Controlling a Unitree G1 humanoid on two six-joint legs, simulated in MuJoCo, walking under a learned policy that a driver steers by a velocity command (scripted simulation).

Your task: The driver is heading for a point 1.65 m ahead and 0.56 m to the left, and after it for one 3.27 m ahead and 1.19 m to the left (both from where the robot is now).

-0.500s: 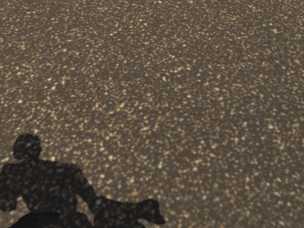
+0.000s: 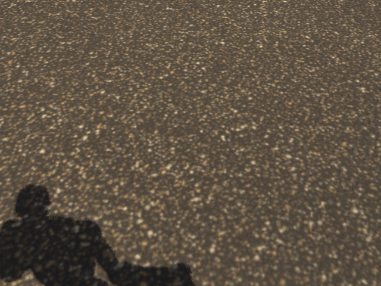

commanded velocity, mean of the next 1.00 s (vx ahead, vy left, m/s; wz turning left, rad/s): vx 0.00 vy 0.00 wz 0.49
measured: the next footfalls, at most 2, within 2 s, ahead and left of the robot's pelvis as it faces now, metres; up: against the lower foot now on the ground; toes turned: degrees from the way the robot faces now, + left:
left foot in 0.40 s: +0.01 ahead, +0.16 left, +0.00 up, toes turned +16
right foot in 0.88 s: +0.09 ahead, -0.05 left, +0.00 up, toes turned +33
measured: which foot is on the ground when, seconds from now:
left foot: down 0.00-0.06, up 0.08-0.38, down 0.40-0.90, up 0.92-1.00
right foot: down 0.00-0.40, up 0.42-0.86, down 0.88-1.00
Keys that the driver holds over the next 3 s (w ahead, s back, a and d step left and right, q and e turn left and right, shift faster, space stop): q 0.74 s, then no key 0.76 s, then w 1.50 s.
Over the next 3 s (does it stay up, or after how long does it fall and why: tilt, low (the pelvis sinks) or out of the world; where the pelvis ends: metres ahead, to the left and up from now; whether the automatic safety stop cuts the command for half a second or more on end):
stays up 0.59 0.37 0.02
